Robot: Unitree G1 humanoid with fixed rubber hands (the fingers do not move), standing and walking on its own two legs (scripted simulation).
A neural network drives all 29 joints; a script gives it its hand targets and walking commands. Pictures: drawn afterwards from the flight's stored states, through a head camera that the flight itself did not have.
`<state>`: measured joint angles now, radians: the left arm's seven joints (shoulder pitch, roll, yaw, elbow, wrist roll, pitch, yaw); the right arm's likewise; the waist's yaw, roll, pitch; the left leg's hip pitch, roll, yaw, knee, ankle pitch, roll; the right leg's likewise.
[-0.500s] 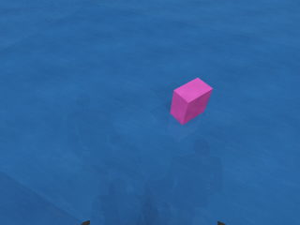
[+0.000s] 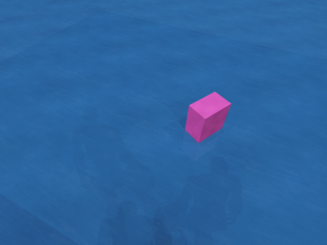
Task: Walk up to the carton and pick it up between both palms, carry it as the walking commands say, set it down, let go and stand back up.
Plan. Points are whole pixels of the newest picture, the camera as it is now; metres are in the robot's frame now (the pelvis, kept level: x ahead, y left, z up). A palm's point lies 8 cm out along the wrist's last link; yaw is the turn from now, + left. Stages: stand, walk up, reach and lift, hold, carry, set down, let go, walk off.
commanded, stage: stand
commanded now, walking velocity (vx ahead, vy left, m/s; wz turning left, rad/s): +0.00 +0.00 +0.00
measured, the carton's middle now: (206, 117) +1.07 -0.34 -0.62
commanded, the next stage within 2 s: walk up in 0.42 s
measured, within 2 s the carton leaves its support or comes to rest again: neither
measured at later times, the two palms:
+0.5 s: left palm out of the picture +0.01 +0.21 -0.14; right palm out of the picture +0.01 -0.20 -0.14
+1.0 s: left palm (103, 240) +0.17 +0.17 -0.13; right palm out of the picture +0.01 -0.30 -0.17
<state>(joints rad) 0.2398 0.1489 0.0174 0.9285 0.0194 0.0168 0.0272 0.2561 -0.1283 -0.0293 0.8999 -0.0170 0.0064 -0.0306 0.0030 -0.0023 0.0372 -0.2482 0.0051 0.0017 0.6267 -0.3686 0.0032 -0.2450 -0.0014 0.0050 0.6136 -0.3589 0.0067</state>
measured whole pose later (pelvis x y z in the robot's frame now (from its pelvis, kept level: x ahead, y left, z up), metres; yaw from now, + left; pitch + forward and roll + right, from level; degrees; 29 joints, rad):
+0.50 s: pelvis +0.01 +0.00 +0.01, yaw +0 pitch -2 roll +0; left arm 0.27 0.12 0.02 1.11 0.01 0.01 0.05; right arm 0.28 -0.11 -0.04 1.10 -0.01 0.00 -0.05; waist 0.00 0.00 0.06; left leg -0.14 0.00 0.01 0.52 -0.34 0.01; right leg -0.14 -0.01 0.01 0.52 -0.33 0.01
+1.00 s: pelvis +0.08 -0.07 -0.01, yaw -8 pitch -1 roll -1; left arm 0.25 0.17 0.07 0.97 0.05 -0.06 -0.01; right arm 0.37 -0.22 -0.07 1.11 -0.05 -0.02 0.02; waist 0.00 0.09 0.01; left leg -0.35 0.11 0.02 1.12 -0.42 -0.01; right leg -0.36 -0.03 -0.14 0.72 -0.35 -0.04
